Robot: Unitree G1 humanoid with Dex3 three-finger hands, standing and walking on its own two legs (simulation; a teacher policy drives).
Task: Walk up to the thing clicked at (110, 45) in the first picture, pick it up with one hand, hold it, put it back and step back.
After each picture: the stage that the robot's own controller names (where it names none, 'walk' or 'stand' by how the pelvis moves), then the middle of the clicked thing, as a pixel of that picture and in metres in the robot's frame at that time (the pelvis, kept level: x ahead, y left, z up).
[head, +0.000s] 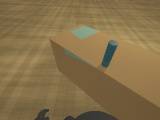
stand; (108, 55) +0.57 -0.14 +0.04
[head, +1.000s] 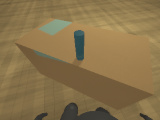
walk; (79, 47) +0.54 +0.11 +0.08
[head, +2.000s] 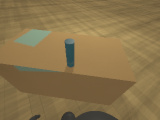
walk; (70, 54) +0.50 +0.18 +0.06
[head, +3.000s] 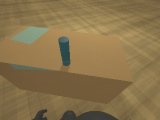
stand; (65, 53) +0.49 +0.22 +0.06
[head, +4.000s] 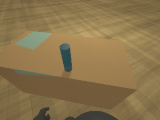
stand; (66, 59) +0.46 +0.20 +0.04
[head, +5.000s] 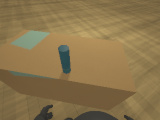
stand; (65, 60) +0.43 +0.20 +0.04
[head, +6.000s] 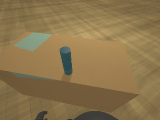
stand; (67, 62) +0.43 +0.19 +0.04
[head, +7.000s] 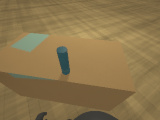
stand; (64, 62) +0.43 +0.21 +0.04
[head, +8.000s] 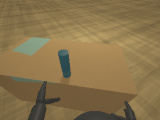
rise first; (65, 65) +0.42 +0.21 +0.04
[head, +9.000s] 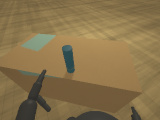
go down; (69, 60) +0.45 +0.20 +0.05
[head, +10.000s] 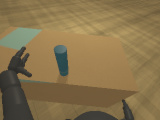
go down; (62, 62) +0.40 +0.18 +0.06
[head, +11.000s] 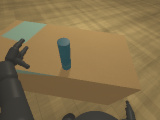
approach; (65, 56) +0.43 +0.18 +0.08
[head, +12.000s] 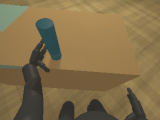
close in; (52, 43) +0.46 +0.20 +0.13
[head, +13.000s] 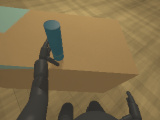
close; (56, 44) +0.46 +0.19 +0.13
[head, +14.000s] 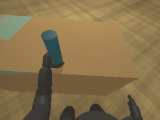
lift; (54, 52) +0.43 +0.20 +0.11
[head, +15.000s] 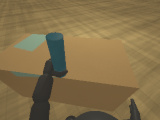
lift; (58, 58) +0.31 +0.18 +0.22
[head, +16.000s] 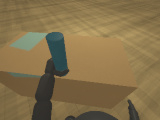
hold; (59, 57) +0.33 +0.17 +0.21
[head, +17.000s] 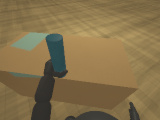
hold; (58, 59) +0.32 +0.19 +0.20
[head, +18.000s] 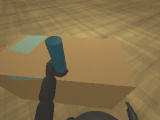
hold; (58, 59) +0.33 +0.18 +0.20
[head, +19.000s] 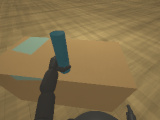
crouch; (61, 54) +0.36 +0.18 +0.21
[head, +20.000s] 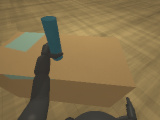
lower; (54, 41) +0.44 +0.22 +0.23
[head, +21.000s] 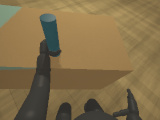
lower; (52, 39) +0.51 +0.18 +0.13
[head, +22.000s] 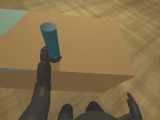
lower; (52, 46) +0.46 +0.20 +0.11
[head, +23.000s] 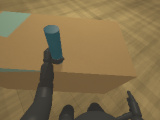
lower; (55, 48) +0.45 +0.19 +0.11
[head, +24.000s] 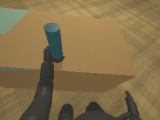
lower; (55, 46) +0.46 +0.19 +0.11
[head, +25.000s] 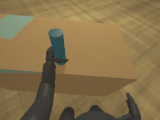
open; (59, 50) +0.45 +0.18 +0.11
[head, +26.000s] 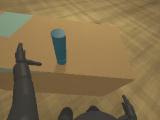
sink last; (60, 50) +0.45 +0.18 +0.10
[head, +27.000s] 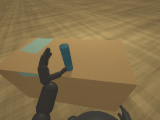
sink last; (67, 58) +0.48 +0.22 +0.07
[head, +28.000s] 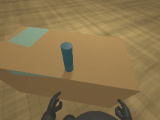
stand; (68, 59) +0.43 +0.18 +0.06
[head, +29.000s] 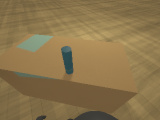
stand; (68, 61) +0.45 +0.19 +0.04
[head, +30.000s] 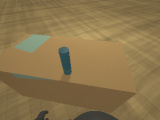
stand; (66, 62) +0.44 +0.20 +0.04
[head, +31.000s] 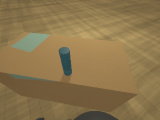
stand; (66, 63) +0.42 +0.20 +0.04
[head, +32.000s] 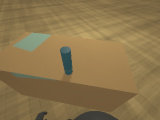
stand; (67, 62) +0.43 +0.19 +0.04
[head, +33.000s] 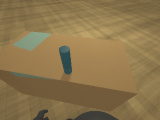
stand; (66, 61) +0.43 +0.19 +0.04
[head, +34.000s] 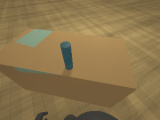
walk; (67, 57) +0.47 +0.20 +0.04
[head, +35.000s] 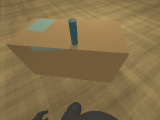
walk; (73, 33) +0.74 +0.24 +0.06
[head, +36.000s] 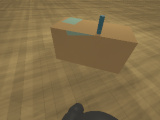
walk; (100, 25) +1.23 +0.12 +0.09
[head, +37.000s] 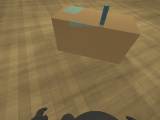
stand; (104, 15) +1.31 -0.12 +0.04
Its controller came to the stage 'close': yes
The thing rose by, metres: 0.22
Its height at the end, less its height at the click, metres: +0.00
